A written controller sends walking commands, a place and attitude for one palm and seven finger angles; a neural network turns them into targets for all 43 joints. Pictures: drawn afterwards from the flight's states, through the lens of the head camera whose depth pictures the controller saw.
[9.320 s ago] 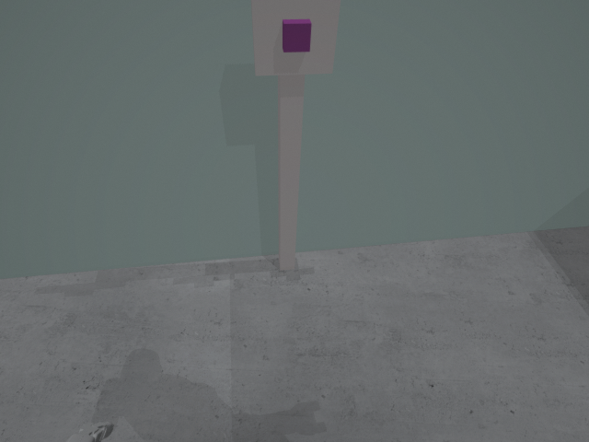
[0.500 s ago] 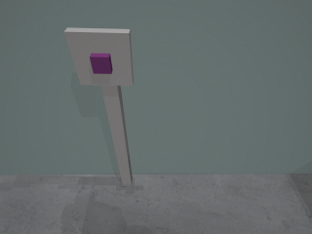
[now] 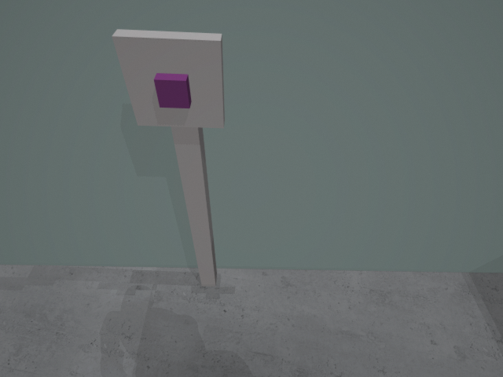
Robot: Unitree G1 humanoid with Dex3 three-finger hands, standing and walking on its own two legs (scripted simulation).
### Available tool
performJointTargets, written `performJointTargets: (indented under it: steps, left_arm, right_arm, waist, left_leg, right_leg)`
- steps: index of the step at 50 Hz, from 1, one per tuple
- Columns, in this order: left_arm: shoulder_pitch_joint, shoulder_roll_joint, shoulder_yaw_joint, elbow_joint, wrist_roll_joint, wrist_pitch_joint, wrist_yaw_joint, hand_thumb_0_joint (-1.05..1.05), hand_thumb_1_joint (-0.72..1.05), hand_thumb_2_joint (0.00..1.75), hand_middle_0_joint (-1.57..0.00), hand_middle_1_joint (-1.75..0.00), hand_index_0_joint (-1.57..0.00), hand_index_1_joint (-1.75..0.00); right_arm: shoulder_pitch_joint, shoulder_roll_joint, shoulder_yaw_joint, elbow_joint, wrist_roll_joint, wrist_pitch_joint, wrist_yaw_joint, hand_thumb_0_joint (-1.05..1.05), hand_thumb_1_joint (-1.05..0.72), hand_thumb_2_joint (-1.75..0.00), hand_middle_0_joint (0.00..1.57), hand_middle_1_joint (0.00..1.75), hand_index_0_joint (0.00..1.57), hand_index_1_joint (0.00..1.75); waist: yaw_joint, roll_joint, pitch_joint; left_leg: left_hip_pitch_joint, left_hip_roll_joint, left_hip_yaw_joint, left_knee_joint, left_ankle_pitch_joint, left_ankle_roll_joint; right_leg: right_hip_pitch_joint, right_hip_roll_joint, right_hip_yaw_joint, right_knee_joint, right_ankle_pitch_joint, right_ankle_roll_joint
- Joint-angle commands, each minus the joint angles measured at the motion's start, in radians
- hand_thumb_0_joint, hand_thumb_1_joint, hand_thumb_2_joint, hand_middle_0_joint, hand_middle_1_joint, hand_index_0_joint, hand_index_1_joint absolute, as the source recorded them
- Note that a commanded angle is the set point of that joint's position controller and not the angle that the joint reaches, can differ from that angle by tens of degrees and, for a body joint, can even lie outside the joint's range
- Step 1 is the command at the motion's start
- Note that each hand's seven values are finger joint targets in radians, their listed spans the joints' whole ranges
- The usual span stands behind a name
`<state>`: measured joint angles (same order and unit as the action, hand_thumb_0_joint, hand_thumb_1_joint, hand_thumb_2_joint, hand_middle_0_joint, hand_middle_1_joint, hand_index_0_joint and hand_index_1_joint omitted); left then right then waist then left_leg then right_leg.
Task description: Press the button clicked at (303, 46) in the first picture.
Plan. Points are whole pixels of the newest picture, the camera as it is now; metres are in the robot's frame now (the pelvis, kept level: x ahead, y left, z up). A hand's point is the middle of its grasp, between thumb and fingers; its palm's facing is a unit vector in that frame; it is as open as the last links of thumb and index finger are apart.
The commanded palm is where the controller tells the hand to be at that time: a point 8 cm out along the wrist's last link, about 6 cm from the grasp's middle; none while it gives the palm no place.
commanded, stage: look again from close up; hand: left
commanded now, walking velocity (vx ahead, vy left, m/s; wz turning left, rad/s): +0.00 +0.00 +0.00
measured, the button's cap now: (173, 90) +0.56 +0.19 +0.17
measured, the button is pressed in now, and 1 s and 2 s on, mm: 0 0 0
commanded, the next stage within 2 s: shuffle to correct the standing spot in 0.02 s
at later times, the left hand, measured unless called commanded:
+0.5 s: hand out of the picture -0.02 +0.15 -0.18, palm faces +0.09 -0.98 -0.17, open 7.4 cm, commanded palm none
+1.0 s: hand out of the picture +0.12 +0.15 -0.17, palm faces +0.08 -0.97 -0.23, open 7.3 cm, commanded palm none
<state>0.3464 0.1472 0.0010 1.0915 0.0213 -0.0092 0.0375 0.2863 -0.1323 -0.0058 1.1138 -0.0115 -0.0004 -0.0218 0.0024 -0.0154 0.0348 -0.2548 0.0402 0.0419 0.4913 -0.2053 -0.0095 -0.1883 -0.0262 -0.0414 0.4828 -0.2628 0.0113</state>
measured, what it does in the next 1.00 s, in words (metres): steps on the spot: right foot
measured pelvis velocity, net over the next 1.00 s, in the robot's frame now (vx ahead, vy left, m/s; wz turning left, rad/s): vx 0.07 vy -0.03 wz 0.04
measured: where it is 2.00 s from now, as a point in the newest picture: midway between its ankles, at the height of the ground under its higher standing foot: outside the picture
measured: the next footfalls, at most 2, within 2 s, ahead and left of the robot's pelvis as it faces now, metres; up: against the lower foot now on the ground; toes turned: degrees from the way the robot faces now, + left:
right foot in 0.74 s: +0.13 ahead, -0.13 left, +0.00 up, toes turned -6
left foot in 1.06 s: +0.12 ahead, +0.07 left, +0.00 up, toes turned +5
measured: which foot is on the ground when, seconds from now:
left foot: down 0.00-0.78, up 0.80-1.00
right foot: down 0.00-0.58, up 0.60-0.72, down 0.74-1.00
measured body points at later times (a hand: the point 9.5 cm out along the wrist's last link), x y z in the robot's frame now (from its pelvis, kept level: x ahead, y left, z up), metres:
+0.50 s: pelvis +0.04 -0.01 -0.01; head +0.05 +0.00 +0.44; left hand -0.02 +0.20 -0.17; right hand +0.03 -0.23 -0.17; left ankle +0.04 +0.12 -0.74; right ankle +0.00 -0.13 -0.74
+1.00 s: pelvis +0.07 -0.03 +0.00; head +0.11 -0.03 +0.45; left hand +0.11 +0.20 -0.15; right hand +0.12 -0.26 -0.16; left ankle +0.06 +0.07 -0.71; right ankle +0.09 -0.12 -0.74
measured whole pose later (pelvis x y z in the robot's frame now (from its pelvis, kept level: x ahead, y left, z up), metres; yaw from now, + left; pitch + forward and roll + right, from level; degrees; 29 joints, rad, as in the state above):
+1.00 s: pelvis +0.07 -0.03 +0.00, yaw +2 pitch -1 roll +1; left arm 0.21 0.16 0.04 0.99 0.04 -0.01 0.05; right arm 0.19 -0.15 -0.05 1.07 0.00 0.04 -0.04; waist 0.01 -0.01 0.10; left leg -0.32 0.00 0.07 0.76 -0.46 -0.02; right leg -0.25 -0.03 -0.14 0.53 -0.27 -0.05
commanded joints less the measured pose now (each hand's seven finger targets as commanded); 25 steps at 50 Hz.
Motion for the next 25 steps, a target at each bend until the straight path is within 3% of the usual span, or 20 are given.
performJointTargets:
  steps: [1, 6, 10, 12, 14, 17, 19, 22, 23, 25]
  left_arm:
    - [0.076, 0.083, 0.016, -0.023, -0.003, -0.016, 0.003, 0.0, 0.9, 0.9, -0.2, -0.3, -0.2, -0.3]
    - [0.076, 0.077, 0.017, -0.023, -0.002, -0.015, 0.004, 0.0, 0.9, 0.9, -0.2, -0.3, -0.2, -0.3]
    - [0.093, 0.066, 0.021, -0.022, 0.006, -0.008, -0.002, 0.0, 0.9, 0.9, -0.2, -0.3, -0.2, -0.3]
    - [0.109, 0.061, 0.023, -0.026, 0.009, -0.007, -0.008, 0.0, 0.9, 0.9, -0.2, -0.3, -0.2, -0.3]
    - [0.124, 0.057, 0.024, -0.027, 0.011, -0.009, -0.012, 0.0, 0.9, 0.9, -0.2, -0.3, -0.2, -0.3]
    - [0.148, 0.062, 0.029, -0.027, 0.009, -0.015, -0.015, 0.0, 0.9, 0.9, -0.2, -0.3, -0.2, -0.3]
    - [0.159, 0.077, 0.035, -0.026, 0.007, -0.019, -0.015, 0.0, 0.9, 0.9, -0.2, -0.3, -0.2, -0.3]
    - [0.197, 0.109, 0.05, -0.014, 0.003, -0.026, -0.01, 0.0, 0.9, 0.9, -0.2, -0.3, -0.2, -0.3]
    - [0.203, 0.11, 0.053, -0.01, 0.003, -0.029, -0.009, 0.0, 0.9, 0.9, -0.2, -0.3, -0.2, -0.3]
    - [0.193, 0.104, 0.054, -0.01, 0.006, -0.03, -0.007, 0.0, 0.9, 0.9, -0.2, -0.3, -0.2, -0.3]
  right_arm:
    - [0.047, -0.106, -0.016, -0.037, 0.0, -0.02, -0.001, 0.0, -0.9, -0.9, 0.2, 0.3, 0.2, 0.3]
    - [0.05, -0.105, -0.017, -0.038, -0.001, -0.02, -0.001, 0.0, -0.9, -0.9, 0.2, 0.3, 0.2, 0.3]
    - [0.063, -0.117, -0.025, -0.037, -0.008, -0.01, 0.002, 0.0, -0.9, -0.9, 0.2, 0.3, 0.2, 0.3]
    - [0.057, -0.125, -0.033, -0.045, -0.011, -0.007, 0.003, 0.0, -0.9, -0.9, 0.2, 0.3, 0.2, 0.3]
    - [0.058, -0.124, -0.039, -0.053, -0.012, -0.006, 0.003, 0.0, -0.9, -0.9, 0.2, 0.3, 0.2, 0.3]
    - [0.058, -0.108, -0.04, -0.067, -0.012, -0.011, 0.003, 0.0, -0.9, -0.9, 0.2, 0.3, 0.2, 0.3]
    - [0.065, -0.081, -0.036, -0.069, -0.011, -0.014, 0.004, 0.0, -0.9, -0.9, 0.2, 0.3, 0.2, 0.3]
    - [0.04, -0.045, -0.025, -0.086, -0.011, -0.027, 0.006, 0.0, -0.9, -0.9, 0.2, 0.3, 0.2, 0.3]
    - [0.024, -0.04, -0.026, -0.091, -0.012, -0.03, 0.007, 0.0, -0.9, -0.9, 0.2, 0.3, 0.2, 0.3]
    - [0.026, -0.035, -0.025, -0.089, -0.01, -0.035, 0.009, 0.0, -0.9, -0.9, 0.2, 0.3, 0.2, 0.3]
  waist:
    - [0.001, 0.034, 0.045]
    - [0.002, 0.03, 0.051]
    - [0.0, 0.055, 0.069]
    - [0.003, 0.085, 0.081]
    - [0.01, 0.078, 0.099]
    - [0.013, 0.031, 0.112]
    - [0.01, -0.046, 0.105]
    - [0.016, -0.156, 0.081]
    - [0.017, -0.15, 0.081]
    - [0.004, -0.12, 0.082]
  left_leg:
    - [-0.016, 0.063, -0.088, -0.131, -0.044, 0.03]
    - [-0.024, 0.064, -0.093, -0.148, -0.063, 0.032]
    - [-0.07, 0.083, -0.148, -0.204, -0.327, 0.051]
    - [-0.097, 0.096, -0.175, -0.224, -0.393, 0.068]
    - [-0.127, 0.101, -0.188, -0.222, -0.422, 0.08]
    - [-0.133, 0.075, -0.146, -0.144, -0.346, 0.074]
    - [-0.141, 0.039, -0.091, -0.048, -0.253, 0.061]
    - [-0.187, -0.015, 0.029, 0.141, -0.127, 0.039]
    - [-0.192, -0.011, 0.04, 0.168, -0.131, 0.039]
    - [-0.153, 0.001, 0.053, 0.128, -0.137, 0.041]
  right_leg:
    - [-0.059, -0.067, 0.073, -0.11, 0.011, -0.043]
    - [-0.055, -0.065, 0.071, -0.108, 0.016, -0.042]
    - [-0.074, -0.04, 0.021, -0.063, -0.17, -0.039]
    - [-0.083, -0.031, -0.001, -0.033, -0.191, -0.04]
    - [-0.081, -0.026, -0.005, -0.024, -0.199, -0.043]
    - [-0.091, -0.051, 0.052, -0.072, -0.204, -0.059]
    - [-0.071, -0.081, 0.109, -0.122, -0.218, -0.08]
    - [-0.001, -0.171, 0.208, -0.185, -0.123, -0.129]
    - [0.008, -0.19, 0.22, -0.183, -0.055, -0.146]
    - [-0.002, -0.185, 0.182, -0.144, 0.032, -0.156]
